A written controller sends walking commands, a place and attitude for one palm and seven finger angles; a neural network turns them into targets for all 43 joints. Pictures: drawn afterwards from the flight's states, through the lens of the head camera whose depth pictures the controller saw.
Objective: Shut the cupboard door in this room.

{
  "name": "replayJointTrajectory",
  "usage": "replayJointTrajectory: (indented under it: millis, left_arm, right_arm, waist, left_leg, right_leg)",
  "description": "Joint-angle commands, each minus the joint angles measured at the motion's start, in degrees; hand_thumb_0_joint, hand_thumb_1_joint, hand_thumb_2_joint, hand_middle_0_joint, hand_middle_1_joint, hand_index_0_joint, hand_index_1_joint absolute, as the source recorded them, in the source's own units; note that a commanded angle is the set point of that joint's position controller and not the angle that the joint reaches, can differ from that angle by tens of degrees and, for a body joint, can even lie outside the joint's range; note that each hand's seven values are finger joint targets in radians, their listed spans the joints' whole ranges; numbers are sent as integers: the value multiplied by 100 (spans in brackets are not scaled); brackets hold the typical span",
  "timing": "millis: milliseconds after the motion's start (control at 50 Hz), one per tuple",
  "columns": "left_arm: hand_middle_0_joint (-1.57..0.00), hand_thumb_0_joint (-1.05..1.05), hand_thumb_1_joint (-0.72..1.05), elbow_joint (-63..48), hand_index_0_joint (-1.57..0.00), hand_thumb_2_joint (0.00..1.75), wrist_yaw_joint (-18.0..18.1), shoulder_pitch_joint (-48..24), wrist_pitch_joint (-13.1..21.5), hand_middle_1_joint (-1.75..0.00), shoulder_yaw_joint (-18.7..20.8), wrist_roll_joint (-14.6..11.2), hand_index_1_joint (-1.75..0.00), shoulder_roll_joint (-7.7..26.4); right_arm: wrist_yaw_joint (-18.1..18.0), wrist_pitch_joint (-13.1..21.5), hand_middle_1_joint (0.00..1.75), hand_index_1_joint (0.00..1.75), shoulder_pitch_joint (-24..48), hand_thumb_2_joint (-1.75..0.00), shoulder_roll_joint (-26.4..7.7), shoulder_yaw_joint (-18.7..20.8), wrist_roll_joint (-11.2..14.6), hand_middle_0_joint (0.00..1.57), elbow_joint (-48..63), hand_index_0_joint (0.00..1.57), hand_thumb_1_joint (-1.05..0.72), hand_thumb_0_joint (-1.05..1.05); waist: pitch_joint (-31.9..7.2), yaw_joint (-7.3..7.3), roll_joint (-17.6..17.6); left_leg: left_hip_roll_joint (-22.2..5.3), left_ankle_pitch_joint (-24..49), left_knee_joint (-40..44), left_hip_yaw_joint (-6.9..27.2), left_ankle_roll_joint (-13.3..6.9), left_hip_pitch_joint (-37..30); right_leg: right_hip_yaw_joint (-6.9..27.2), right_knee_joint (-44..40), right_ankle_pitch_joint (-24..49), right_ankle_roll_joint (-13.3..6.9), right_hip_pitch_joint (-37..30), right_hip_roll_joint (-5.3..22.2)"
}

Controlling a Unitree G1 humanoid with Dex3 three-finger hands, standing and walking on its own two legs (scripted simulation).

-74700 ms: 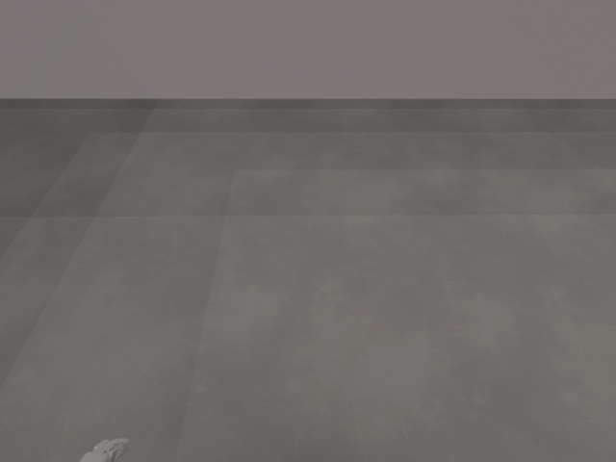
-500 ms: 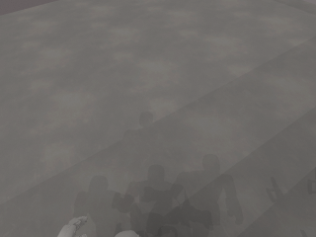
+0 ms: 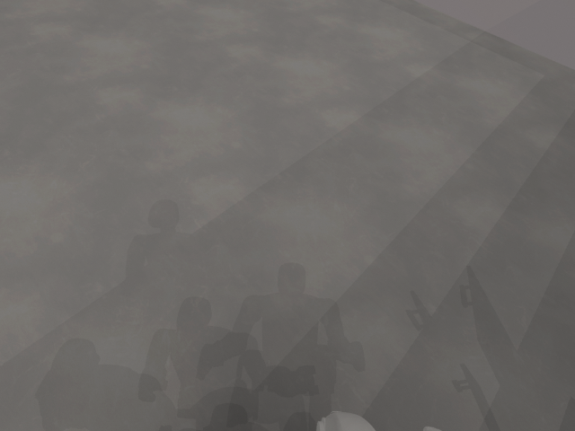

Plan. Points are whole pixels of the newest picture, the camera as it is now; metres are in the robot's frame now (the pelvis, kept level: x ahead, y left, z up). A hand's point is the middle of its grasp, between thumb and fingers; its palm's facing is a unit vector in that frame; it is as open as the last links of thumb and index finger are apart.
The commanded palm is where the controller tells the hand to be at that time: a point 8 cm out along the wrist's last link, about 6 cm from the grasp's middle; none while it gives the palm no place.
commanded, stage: turn to face it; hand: left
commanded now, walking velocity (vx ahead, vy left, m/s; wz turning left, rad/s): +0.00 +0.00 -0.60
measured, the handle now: out of the picture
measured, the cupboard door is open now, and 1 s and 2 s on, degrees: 54 54 54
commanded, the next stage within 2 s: none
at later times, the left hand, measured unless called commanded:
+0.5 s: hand (210, 416) +0.16 +0.12 -0.16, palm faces -0.30 -0.92 -0.24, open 7.4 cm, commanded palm none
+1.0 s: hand (223, 369) +0.23 +0.11 -0.16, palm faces -0.55 -0.81 -0.22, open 7.4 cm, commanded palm none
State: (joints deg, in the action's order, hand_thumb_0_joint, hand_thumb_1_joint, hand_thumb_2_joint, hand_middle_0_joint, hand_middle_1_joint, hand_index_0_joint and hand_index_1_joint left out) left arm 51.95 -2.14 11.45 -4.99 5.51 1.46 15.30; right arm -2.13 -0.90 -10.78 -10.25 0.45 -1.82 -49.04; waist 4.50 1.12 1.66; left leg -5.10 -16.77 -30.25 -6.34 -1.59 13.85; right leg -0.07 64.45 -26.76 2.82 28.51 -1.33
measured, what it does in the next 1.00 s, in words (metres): steps on the spot, turning right: right foot, then left foot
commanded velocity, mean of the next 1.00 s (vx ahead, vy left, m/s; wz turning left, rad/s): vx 0.00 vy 0.00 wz -0.60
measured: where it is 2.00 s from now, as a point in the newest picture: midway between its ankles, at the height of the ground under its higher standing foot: outside the picture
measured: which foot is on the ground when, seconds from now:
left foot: down 0.00-0.28, up 0.30-0.66, down 0.68-1.00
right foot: up 0.00-0.26, down 0.28-0.68, up 0.70-1.00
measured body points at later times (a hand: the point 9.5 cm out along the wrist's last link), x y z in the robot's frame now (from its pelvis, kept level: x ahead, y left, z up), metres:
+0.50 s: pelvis +0.00 -0.04 -0.01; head +0.04 -0.06 +0.44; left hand +0.17 +0.17 -0.14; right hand -0.02 -0.31 -0.15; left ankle +0.03 +0.11 -0.67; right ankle -0.02 -0.14 -0.74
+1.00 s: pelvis +0.02 -0.01 +0.00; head +0.06 -0.02 +0.45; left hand +0.26 +0.16 -0.14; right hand -0.07 -0.25 -0.14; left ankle +0.07 +0.09 -0.74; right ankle -0.06 -0.12 -0.68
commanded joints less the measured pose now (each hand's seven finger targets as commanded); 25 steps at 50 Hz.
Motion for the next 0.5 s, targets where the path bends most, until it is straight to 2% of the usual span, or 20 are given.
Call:
replayJointTrajectory:
  millis: [0, 60, 140, 160, 180, 200, 220, 240, 260, 280, 300, 320, 360, 380, 420, 480]
  left_arm:
    - [-20, 0, 90, -618, -20, 90, -40, -381, 115, -30, 44, -44, -30, 210]
    - [-20, 0, 90, -712, -20, 90, -49, -568, 116, -30, 29, -37, -30, 148]
    - [-20, 0, 90, -724, -20, 90, -37, -619, 164, -30, -8, -28, -30, 138]
    - [-20, 0, 90, -715, -20, 90, -33, -616, 185, -30, -14, -26, -30, 138]
    - [-20, 0, 90, -711, -20, 90, -23, -517, 203, -30, -14, -27, -30, 175]
    - [-20, 0, 90, -669, -20, 90, -15, -394, 218, -30, 0, -31, -30, 219]
    - [-20, 0, 90, -563, -20, 90, -1, -45, 247, -30, 35, -25, -30, 323]
    - [-20, 0, 90, -436, -20, 90, 40, 373, 307, -30, 100, 8, -30, 680]
    - [-20, 0, 90, -341, -20, 90, 131, 719, 399, -30, 215, 51, -30, 1312]
    - [-20, 0, 90, -269, -20, 90, 214, 905, 375, -30, 229, -49, -30, 1462]
    - [-20, 0, 90, -348, -20, 90, 250, 692, 352, -30, 202, -51, -30, 1404]
    - [-20, 0, 90, -460, -20, 90, 301, 251, 356, -30, 204, -30, -30, 1190]
    - [-20, 0, 90, -601, -20, 90, 296, -192, 385, -30, 68, -58, -30, 872]
    - [-20, 0, 90, -632, -20, 90, 291, -349, 395, -30, 55, -46, -30, 819]
    - [-20, 0, 90, -644, -20, 90, 270, -247, 425, -30, 52, -28, -30, 839]
    - [-20, 0, 90, -539, -20, 90, 254, -24, 419, -30, 85, -5, -30, 901]
  right_arm:
    - [-74, 109, 30, 30, -395, -90, -1254, 396, 7, 20, 204, 20, -90, 0]
    - [-33, 96, 30, 30, -481, -90, -1283, 440, -2, 20, 109, 20, -90, 0]
    - [24, 73, 30, 30, -499, -90, -1385, 504, -8, 20, 24, 20, -90, 0]
    - [36, 68, 30, 30, -497, -90, -1421, 525, -10, 20, 13, 20, -90, 0]
    - [53, 62, 30, 30, -437, -90, -1448, 539, -3, 20, 17, 20, -90, 0]
    - [61, 54, 30, 30, -389, -90, -1448, 541, 6, 20, 24, 20, -90, 0]
    - [73, 44, 30, 30, -224, -90, -1468, 551, 29, 20, 50, 20, -90, 0]
    - [111, 39, 30, 30, -232, -90, -1310, 524, 84, 20, 112, 20, -90, 0]
    - [131, 28, 30, 30, 16, -90, -788, 390, 113, 20, 391, 20, -90, 0]
    - [88, -86, 30, 30, 168, -90, -914, 372, 103, 20, 524, 20, -90, 0]
    - [90, -145, 30, 30, 177, -90, -873, 350, 123, 20, 500, 20, -90, 0]
    - [75, -138, 30, 30, 260, -90, -848, 377, 105, 20, 456, 20, -90, 0]
    - [114, -128, 30, 30, 161, -90, -1013, 410, 77, 20, 314, 20, -90, 0]
    - [136, -126, 30, 30, 12, -90, -959, 404, 76, 20, 241, 20, -90, 0]
    - [144, -130, 30, 30, -104, -90, -874, 381, 72, 20, 196, 20, -90, 0]
    - [130, -114, 30, 30, 91, -90, -811, 369, 93, 20, 268, 20, -90, 0]
  waist:
    - [-567, -263, -1027]
    - [-547, -319, -1243]
    - [-602, -362, -1461]
    - [-616, -354, -1411]
    - [-618, -287, -1502]
    - [-639, -205, -1322]
    - [-721, 39, -1133]
    - [-860, 219, -323]
    - [-846, 433, 1681]
    - [-777, 497, 1541]
    - [-621, 354, 1012]
    - [-470, 204, 1268]
    - [-383, -28, 1120]
    - [-513, -141, 980]
    - [-718, -149, 635]
    - [-734, -33, 456]
  left_leg:
    - [-1396, 2754, 936, 689, -601, -1074]
    - [-1501, 2572, 948, 439, -597, -1068]
    - [-1605, 2814, 660, 196, -559, -997]
    - [-1614, 2836, 564, 139, -518, -980]
    - [-1627, 2838, 408, 38, -435, -950]
    - [-1592, 2611, 217, -47, -308, -725]
    - [-1497, 2214, -240, -231, -97, -372]
    - [-1170, 1411, -1114, -485, 209, 299]
    - [-192, -1695, -2492, -679, 540, 1872]
    - [-42, -2176, -3507, 126, 542, 2078]
    - [-143, -1788, -3902, 536, 502, 2224]
    - [-169, -1456, -3973, 669, 524, 2553]
    - [-220, -748, -3890, 706, 617, 2251]
    - [-186, -552, -3691, 632, 643, 1979]
    - [-34, -491, -3211, 520, 684, 1704]
    - [102, -602, -2612, 482, 695, 1603]
  right_leg:
    - [-128, -207, 184, 105, 431, 310]
    - [-276, -843, 246, 90, 222, 384]
    - [-530, -1725, 213, -30, -333, 281]
    - [-598, -1981, 227, -75, -475, 223]
    - [-626, -2336, 405, -122, -665, 214]
    - [-651, -2781, 755, -179, -1053, 179]
    - [-626, -3440, 1427, -255, -1681, 189]
    - [-38, -4062, 2171, -455, -2538, 641]
    - [2073, -4435, 4030, -1052, -3239, 2055]
    - [2432, -4466, 4593, -1526, -2641, 2551]
    - [2163, -4620, 3498, -1655, -2330, 2411]
    - [2198, -4713, 2943, -1515, -2288, 2068]
    - [1568, -4612, 2987, -1285, -1908, 1625]
    - [1306, -4534, 3040, -1208, -1803, 1448]
    - [1237, -4453, 3172, -1229, -1823, 1350]
    - [1567, -4416, 3127, -1335, -1940, 1380]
